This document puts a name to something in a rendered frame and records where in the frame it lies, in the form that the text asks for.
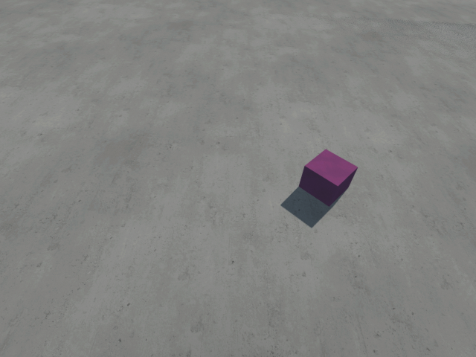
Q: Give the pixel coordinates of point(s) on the carton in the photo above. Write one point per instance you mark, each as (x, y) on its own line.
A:
(327, 176)

